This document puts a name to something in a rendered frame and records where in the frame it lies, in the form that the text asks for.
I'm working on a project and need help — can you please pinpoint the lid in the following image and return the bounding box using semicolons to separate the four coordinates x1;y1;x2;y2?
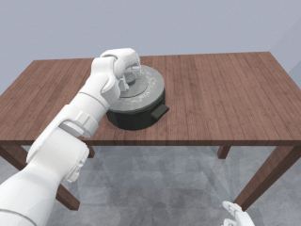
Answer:
108;65;165;113

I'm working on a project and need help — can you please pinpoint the left robot forearm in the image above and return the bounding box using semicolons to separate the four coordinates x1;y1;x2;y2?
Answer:
25;53;126;164

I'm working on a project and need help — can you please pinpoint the knob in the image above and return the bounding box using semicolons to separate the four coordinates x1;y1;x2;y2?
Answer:
124;73;136;86

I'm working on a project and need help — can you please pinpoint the pot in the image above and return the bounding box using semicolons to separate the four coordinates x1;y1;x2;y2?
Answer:
106;88;169;131

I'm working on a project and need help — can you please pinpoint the robot left hand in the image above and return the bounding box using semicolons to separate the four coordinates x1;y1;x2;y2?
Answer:
100;48;141;91

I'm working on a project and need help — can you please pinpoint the left robot upper arm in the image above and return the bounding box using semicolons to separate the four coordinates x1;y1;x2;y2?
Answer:
0;127;89;226

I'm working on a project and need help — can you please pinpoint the table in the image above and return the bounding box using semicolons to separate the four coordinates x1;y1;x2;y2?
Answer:
0;51;301;212

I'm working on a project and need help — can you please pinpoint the robot right hand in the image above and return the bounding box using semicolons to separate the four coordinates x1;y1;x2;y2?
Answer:
221;201;255;226

